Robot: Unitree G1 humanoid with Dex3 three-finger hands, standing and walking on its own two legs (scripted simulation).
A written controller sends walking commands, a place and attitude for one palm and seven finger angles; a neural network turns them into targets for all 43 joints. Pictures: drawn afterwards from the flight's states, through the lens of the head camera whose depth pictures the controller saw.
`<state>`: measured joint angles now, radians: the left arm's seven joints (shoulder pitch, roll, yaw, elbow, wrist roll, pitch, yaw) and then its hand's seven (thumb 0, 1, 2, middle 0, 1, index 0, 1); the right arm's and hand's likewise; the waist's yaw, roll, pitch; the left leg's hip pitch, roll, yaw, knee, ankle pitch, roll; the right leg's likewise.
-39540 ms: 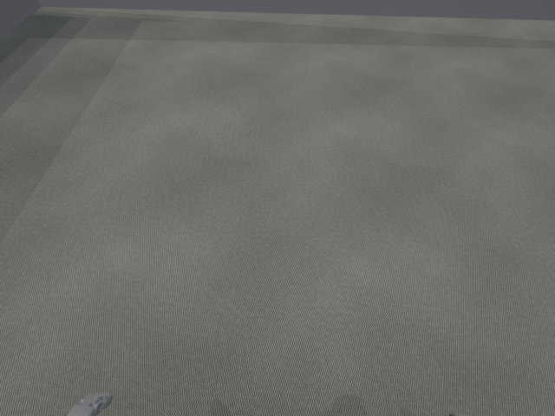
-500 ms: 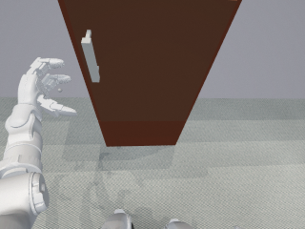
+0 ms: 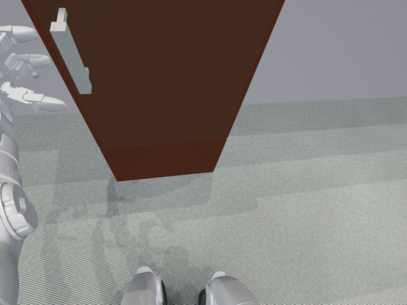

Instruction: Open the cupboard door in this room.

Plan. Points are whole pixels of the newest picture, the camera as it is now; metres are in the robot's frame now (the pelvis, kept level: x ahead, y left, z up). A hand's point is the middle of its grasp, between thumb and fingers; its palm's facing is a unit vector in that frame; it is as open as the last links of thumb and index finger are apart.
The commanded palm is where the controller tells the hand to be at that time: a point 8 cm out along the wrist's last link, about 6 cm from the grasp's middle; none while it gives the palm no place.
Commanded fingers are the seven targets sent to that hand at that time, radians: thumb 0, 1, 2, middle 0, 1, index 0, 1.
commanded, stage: move the hooked fingers beside the handle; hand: left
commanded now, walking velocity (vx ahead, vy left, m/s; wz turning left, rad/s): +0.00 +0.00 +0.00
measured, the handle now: (74, 54) +0.58 +0.20 +0.09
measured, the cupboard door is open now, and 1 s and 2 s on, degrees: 0 0 0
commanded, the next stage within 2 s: slide the fingers in behind the handle in 0.80 s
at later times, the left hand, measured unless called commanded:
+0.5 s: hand (29, 80) +0.51 +0.26 +0.09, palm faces +0.06 -1.00 +0.00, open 14.0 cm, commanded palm +0.49 +0.30 +0.09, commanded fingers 0.00 -0.50 0.30 -0.30 -1.20 -0.30 -1.20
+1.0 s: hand (30, 79) +0.52 +0.26 +0.09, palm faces +0.06 -1.00 +0.00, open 14.0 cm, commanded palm +0.50 +0.29 +0.08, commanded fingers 0.00 -0.50 0.30 -0.30 -1.20 -0.30 -1.20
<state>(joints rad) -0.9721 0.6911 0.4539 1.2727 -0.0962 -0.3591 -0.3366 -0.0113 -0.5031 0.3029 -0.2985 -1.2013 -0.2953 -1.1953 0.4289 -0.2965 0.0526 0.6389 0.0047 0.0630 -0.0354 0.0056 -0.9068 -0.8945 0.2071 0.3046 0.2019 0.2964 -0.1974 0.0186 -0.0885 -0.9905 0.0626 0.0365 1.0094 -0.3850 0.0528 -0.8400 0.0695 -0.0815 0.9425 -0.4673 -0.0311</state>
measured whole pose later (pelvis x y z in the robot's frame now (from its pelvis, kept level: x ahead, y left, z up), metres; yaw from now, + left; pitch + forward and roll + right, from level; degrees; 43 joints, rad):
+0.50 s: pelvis +0.02 +0.00 +0.00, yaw +0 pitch +21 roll -5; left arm -0.90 0.65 0.43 1.22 -0.12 -0.34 -0.36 -0.01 -0.50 0.30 -0.30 -1.20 -0.29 -1.20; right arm 0.40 -0.28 0.05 0.62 0.01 0.10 -0.02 0.00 -0.91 -0.89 0.21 0.30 0.20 0.30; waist -0.17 0.02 -0.11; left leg -0.96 0.06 0.03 1.00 -0.41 0.06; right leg -0.79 0.07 -0.08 0.91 -0.48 -0.03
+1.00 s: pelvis +0.00 +0.01 +0.00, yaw +0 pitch +22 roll -5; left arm -0.97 0.69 0.44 1.26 -0.11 -0.36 -0.34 -0.01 -0.50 0.30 -0.30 -1.20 -0.29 -1.20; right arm 0.43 -0.28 0.06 0.63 0.00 0.08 -0.03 0.00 -0.91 -0.89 0.21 0.30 0.20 0.30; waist -0.19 0.02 -0.09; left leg -1.02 0.06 0.03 1.04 -0.40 0.07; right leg -0.86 0.07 -0.09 0.95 -0.47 -0.02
